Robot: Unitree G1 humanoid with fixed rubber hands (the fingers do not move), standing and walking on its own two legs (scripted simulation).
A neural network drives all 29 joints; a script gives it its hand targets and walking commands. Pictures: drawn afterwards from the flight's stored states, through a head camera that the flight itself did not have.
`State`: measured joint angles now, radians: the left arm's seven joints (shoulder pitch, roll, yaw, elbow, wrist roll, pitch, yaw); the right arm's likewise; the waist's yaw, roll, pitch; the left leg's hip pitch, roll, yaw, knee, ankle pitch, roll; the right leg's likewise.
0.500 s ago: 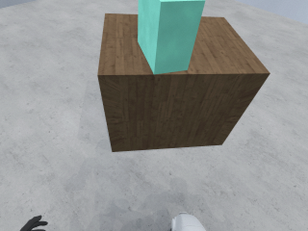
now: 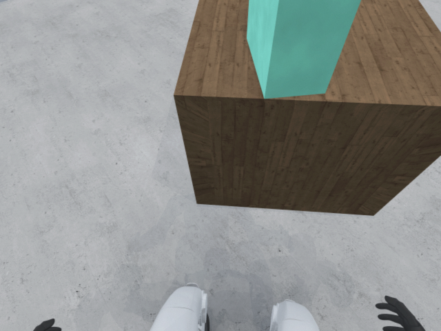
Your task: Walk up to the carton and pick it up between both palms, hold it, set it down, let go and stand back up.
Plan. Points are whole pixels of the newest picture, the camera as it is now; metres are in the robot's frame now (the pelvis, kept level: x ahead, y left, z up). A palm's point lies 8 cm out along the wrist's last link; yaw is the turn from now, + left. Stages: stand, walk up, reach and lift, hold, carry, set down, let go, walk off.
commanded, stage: walk up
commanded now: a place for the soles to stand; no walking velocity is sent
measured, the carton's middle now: (291, 11) +0.82 -0.11 +0.11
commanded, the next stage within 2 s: none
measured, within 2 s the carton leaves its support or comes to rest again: neither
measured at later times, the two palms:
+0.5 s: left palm out of the picture +0.07 +0.34 -0.08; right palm out of the picture +0.12 -0.30 -0.07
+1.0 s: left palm (70, 318) +0.12 +0.28 -0.05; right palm out of the picture +0.09 -0.44 -0.07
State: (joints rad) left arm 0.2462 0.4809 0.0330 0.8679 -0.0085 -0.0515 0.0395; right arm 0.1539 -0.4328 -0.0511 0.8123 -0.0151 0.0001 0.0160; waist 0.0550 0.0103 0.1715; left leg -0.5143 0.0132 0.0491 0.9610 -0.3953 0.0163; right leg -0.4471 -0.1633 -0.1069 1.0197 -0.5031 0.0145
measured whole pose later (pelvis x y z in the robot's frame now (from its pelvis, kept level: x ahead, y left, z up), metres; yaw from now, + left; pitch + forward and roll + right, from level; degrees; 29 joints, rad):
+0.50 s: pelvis +0.01 +0.01 +0.03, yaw +1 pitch -2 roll -2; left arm 0.18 0.44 0.01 1.03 0.01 -0.05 0.03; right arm 0.10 -0.40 -0.03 0.95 -0.02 0.02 0.02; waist 0.01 0.02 0.08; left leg -0.44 0.04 0.02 0.80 -0.32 0.02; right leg -0.33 -0.07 -0.08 0.76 -0.39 0.03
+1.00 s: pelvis +0.06 -0.07 +0.02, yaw -2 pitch -5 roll +0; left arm 0.27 0.48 0.11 0.98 0.03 -0.05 -0.05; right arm 0.26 -0.50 -0.11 0.98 -0.04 0.01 0.01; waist 0.00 0.02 0.04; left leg -0.40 0.05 -0.08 1.06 -0.58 0.01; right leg -0.38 -0.03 -0.11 0.82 -0.34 -0.04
